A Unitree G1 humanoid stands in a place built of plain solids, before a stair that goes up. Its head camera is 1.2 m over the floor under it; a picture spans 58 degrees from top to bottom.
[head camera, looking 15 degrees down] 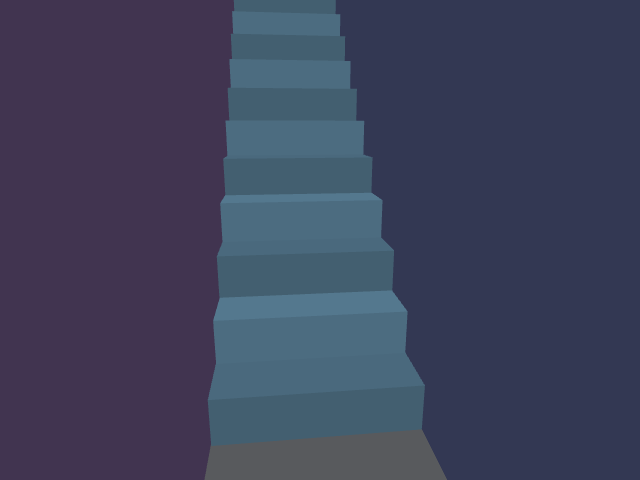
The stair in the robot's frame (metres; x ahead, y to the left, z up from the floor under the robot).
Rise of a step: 0.20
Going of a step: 0.25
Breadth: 0.84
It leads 6 degrees to the left of straight ahead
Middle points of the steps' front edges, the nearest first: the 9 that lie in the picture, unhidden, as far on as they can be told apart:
1.45 0.00 0.20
1.70 0.03 0.41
1.95 0.06 0.61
2.20 0.09 0.81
2.46 0.12 1.02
2.71 0.14 1.22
2.96 0.17 1.43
3.21 0.20 1.63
3.46 0.23 1.83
